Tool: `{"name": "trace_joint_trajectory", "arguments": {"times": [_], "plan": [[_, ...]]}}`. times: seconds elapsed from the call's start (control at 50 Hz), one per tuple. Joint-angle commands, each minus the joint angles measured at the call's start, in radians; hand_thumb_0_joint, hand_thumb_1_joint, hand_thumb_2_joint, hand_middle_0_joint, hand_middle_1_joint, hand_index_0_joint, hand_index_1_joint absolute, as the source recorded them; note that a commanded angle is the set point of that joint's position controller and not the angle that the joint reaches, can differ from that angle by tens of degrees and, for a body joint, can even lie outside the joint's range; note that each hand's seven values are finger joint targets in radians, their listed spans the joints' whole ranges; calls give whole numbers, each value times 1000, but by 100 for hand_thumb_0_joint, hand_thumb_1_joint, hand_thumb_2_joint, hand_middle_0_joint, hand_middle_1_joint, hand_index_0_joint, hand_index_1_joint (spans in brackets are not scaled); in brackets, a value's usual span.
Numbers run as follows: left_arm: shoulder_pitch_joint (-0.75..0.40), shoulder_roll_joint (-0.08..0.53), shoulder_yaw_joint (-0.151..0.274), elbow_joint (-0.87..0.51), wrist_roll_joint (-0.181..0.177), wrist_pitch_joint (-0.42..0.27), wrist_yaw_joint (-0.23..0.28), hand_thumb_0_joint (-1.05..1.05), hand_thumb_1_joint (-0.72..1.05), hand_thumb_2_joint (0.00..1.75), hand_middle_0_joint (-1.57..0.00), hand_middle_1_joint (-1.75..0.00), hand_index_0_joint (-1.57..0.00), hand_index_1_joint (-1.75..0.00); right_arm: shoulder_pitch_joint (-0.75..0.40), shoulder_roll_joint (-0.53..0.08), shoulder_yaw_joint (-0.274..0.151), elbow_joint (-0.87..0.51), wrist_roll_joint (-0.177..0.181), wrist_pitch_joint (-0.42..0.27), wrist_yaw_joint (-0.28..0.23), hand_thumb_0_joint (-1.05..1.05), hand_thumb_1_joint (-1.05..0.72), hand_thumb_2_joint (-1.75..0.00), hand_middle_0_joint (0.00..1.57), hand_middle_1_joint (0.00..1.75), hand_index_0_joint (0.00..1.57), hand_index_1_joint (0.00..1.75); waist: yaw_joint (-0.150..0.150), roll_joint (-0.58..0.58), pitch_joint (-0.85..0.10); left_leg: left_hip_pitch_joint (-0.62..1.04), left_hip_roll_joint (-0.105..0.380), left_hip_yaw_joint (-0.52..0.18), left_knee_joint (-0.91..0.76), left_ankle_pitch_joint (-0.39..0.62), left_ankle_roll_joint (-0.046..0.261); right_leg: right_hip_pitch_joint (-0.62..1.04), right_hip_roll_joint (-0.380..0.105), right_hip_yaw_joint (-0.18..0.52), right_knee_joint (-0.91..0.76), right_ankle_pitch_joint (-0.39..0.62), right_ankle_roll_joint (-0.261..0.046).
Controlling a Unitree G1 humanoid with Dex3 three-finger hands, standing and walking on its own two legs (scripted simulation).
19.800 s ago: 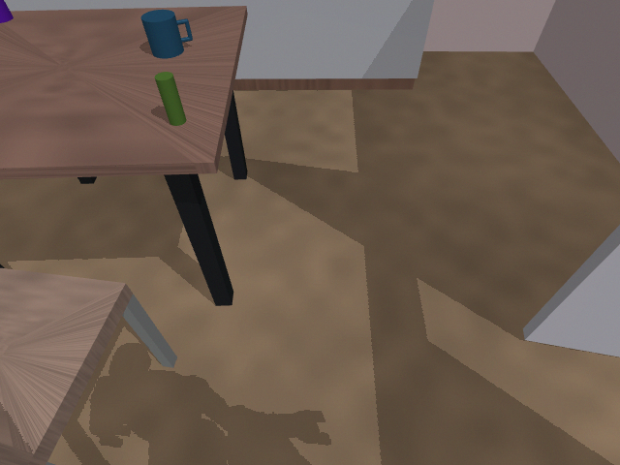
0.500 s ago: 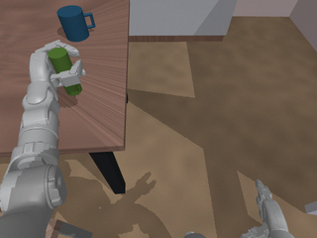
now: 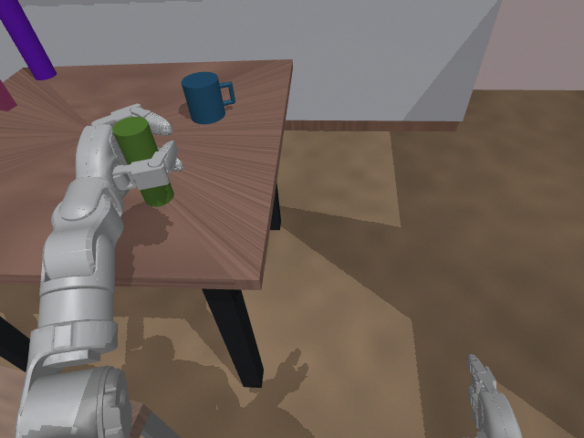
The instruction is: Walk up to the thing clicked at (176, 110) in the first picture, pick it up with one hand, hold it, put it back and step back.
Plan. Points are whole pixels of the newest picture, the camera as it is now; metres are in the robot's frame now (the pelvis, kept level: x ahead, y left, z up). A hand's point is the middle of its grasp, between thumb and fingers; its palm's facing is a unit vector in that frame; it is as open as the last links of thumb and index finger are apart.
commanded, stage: lift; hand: left
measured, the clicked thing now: (146, 164) +0.40 +0.18 +0.21
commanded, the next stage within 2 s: hold in 0.64 s
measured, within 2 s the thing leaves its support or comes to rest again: neither
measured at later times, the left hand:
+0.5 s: hand (135, 165) +0.34 +0.16 +0.26, palm faces +0.05 -1.00 -0.02, open 5.0 cm
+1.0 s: hand (121, 152) +0.33 +0.16 +0.28, palm faces +0.03 -1.00 -0.03, open 5.0 cm
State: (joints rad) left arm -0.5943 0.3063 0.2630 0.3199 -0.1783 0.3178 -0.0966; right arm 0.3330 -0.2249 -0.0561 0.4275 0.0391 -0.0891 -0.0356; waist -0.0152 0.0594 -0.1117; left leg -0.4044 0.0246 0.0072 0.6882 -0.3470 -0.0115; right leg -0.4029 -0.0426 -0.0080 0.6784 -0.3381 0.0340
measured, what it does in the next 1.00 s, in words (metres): stands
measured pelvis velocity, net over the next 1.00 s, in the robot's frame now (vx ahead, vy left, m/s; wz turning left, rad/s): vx -0.01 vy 0.00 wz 0.01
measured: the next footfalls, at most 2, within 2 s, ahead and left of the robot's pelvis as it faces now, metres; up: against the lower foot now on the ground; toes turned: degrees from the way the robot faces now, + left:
none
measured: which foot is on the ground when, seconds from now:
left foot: down 0.00-1.00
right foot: down 0.00-1.00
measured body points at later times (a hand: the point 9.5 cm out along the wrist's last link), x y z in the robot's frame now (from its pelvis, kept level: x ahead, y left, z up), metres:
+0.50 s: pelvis -0.03 +0.00 +0.01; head -0.06 -0.03 +0.45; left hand +0.33 +0.21 +0.26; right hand +0.14 -0.26 -0.06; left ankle +0.00 +0.13 -0.72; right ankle +0.01 -0.14 -0.72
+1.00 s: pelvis -0.01 +0.00 +0.01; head -0.05 -0.03 +0.46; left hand +0.32 +0.22 +0.29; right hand +0.16 -0.25 -0.06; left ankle +0.00 +0.13 -0.72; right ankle +0.01 -0.14 -0.72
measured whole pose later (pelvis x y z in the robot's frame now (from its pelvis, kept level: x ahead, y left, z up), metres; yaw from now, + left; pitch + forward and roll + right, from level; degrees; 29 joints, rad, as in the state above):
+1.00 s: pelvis -0.01 +0.00 +0.01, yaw +1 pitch -1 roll +0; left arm -0.50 0.31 0.30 -0.07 -0.25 0.66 -0.12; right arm 0.28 -0.24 -0.08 0.61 0.05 -0.25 -0.04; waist 0.01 0.08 -0.09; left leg -0.29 0.02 0.00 0.60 -0.29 -0.01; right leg -0.29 -0.05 -0.02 0.60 -0.29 0.03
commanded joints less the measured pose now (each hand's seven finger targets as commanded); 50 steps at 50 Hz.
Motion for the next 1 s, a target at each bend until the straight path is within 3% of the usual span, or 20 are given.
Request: {"name": "trace_joint_trajectory", "arguments": {"times": [0.0, 0.04, 0.08, 0.12, 0.16, 0.2, 0.3, 0.34, 0.4, 0.46, 0.54, 0.58, 0.62, 0.68, 0.7, 0.76, 0.78, 0.82, 0.84, 0.98], "plan": [[-460, 205, 49, -305, -24, -7, 0, 0, 68, 135, -139, -144, -141, -143, -96, -126, -55, -156, 6, -76, -17, 0, 56, -4, 5, 5, 5, 5, -10, -66, -237, 158, -28, 20, -101, 236, 27, 83, 34, -46, -111, 252, -17], [-480, 217, 49, -371, -24, 9, 1, 0, 69, 135, -139, -144, -141, -143, -99, -95, -31, -124, 9, -81, -15, 0, 56, -4, 5, 5, 5, 5, 7, -23, -210, 153, -32, 18, -119, 192, 23, 78, 32, -50, -126, 202, -23], [-400, 205, 66, -288, -29, 40, 3, 0, 70, 134, -137, -143, -140, -141, -117, -136, -73, -137, 9, -93, -22, 0, 56, -4, 5, 5, 5, 5, -1, -80, -188, 154, -29, 14, -132, 164, 26, 74, 35, -51, -139, 170, -22], [-450, 197, 54, -388, -34, 47, 4, 0, 68, 132, -137, -141, -139, -140, -108, -100, -32, -121, 8, -103, -16, 0, 56, -4, 5, 5, 5, 5, 6, -54, -193, 162, -29, 12, -144, 143, 25, 82, 34, -53, -144, 149, -25], [-385, 183, 53, -320, -38, 76, 3, 0, 70, 133, -137, -141, -139, -140, -126, -126, -64, -106, 11, -113, -20, 0, 56, -4, 5, 5, 5, 5, 4, -73, -144, 141, -31, 14, -157, 102, 26, 65, 34, -53, -166, 110, -23], [-398, 193, 60, -362, -39, 86, 6, 0, 71, 132, -136, -141, -139, -139, -144, -123, -56, -103, 12, -127, -19, 0, 56, -4, 5, 5, 5, 5, 10, -60, -149, 148, -32, 11, -168, 81, 25, 65, 35, -53, -169, 92, -24], [-408, 197, 62, -450, -49, 105, 1, 0, 71, 132, -136, -141, -139, -139, -141, -105, -39, -70, 12, -146, -19, 0, 56, -4, 5, 5, 5, 5, 18, -48, -146, 161, -32, 9, -177, 81, 25, 75, 34, -55, -177, 86, -26], [-341, 174, 60, -387, -55, 123, 1, 0, 68, 132, -137, -142, -139, -140, -161, -117, -48, -83, 14, -155, -21, 0, 56, -4, 5, 5, 5, 5, 16, -90, -137, 157, -31, 5, -183, 65, 27, 84, 34, -55, -188, 69, -23], [-406, 224, 85, -513, -59, 123, 3, 0, 67, 132, -137, -142, -140, -141, -153, -119, -59, -54, 16, -165, -22, 0, 56, -4, 5, 5, 5, 5, 24, -47, -150, 168, -35, 9, -185, 62, 25, 85, 31, -53, -191, 62, -25], [-333, 191, 79, -444, -61, 151, 7, 0, 68, 130, -137, -140, -139, -139, -173, -136, -74, -40, 14, -181, -25, 0, 56, -4, 5, 5, 5, 5, 20, -81, -114, 156, -33, 6, -192, 41, 26, 81, 33, -53, -202, 42, -22], [-395, 200, 72, -550, -64, 163, -3, 0, 62, 130, -138, -141, -140, -140, -167, -117, -59, -40, 13, -191, -23, 0, 56, -4, 5, 5, 5, 5, 18, -62, -173, 197, -38, 12, -176, 106, 27, 97, 30, -50, -196, 99, -21], [-293, 192, 87, -451, -65, 189, -5, 0, 62, 131, -137, -141, -139, -140, -166, -122, -60, -15, 15, -194, -26, 0, 56, -4, 5, 5, 5, 5, 23, -81, -134, 189, -34, 6, -180, 117, 26, 90, 33, -54, -194, 108, -20], [-376, 210, 83, -560, -69, 187, -9, 0, 64, 131, -138, -142, -140, -141, -189, -131, -70, -19, 14, -202, -26, 0, 56, -4, 5, 5, 5, 5, 28, -58, -137, 182, -39, 10, -185, 96, 25, 90, 32, -53, -202, 89, -22], [-316, 203, 94, -515, -72, 215, -10, 0, 63, 130, -139, -143, -141, -142, -184, -112, -49, -9, 18, -208, -23, 0, 55, -5, 5, 5, 5, 5, 33, -61, -120, 179, -42, 11, -190, 86, 27, 98, 29, -50, -208, 78, -20], [-347, 213, 92, -565, -71, 213, -11, 0, 61, 130, -139, -143, -141, -142, -182, -135, -81, -11, 18, -211, -25, 0, 55, -5, 5, 5, 5, 5, 27, -50, -152, 201, -39, 7, -187, 108, 25, 99, 31, -51, -200, 96, -23], [-303, 195, 100, -517, -81, 234, -13, 0, 65, 130, -140, -143, -142, -142, -170, -120, -55, -17, 19, -215, -22, 0, 55, -5, 5, 5, 5, 5, 26, -96, -133, 198, -35, 5, -178, 146, 29, 109, 35, -57, -195, 134, -18], [-357, 205, 83, -623, -80, 229, -15, 0, 65, 130, -140, -143, -142, -142, -165, -109, -55, 30, 21, -214, -18, 0, 55, -5, 5, 5, 5, 5, 43, -31, -138, 193, -39, 4, -183, 143, 24, 104, 34, -56, -190, 129, -26], [-327, 229, 112, -563, -76, 242, -18, 0, 66, 130, -143, -144, -144, -144, -163, -126, -69, 13, 20, -216, -20, 0, 55, -5, 5, 5, 5, 5, 30, -58, -150, 207, -35, 1, -177, 167, 25, 109, 35, -59, -188, 151, -23], [-347, 207, 88, -603, -75, 245, -18, 0, 65, 131, -143, -145, -144, -145, -173, -133, -73, -2, 19, -217, -19, 0, 55, -5, 5, 5, 5, 5, 28, -46, -180, 220, -37, 2, -176, 180, 24, 118, 34, -56, -184, 168, -24], [-346, 209, 101, -608, -86, 287, -15, 0, 66, 132, -143, -146, -145, -146, -189, -140, -74, 7, 22, -223, -16, 0, 55, -5, 5, 5, 5, 5, 32, -63, -153, 216, -39, 4, -168, 202, 27, 118, 33, -55, -185, 188, -20]]}}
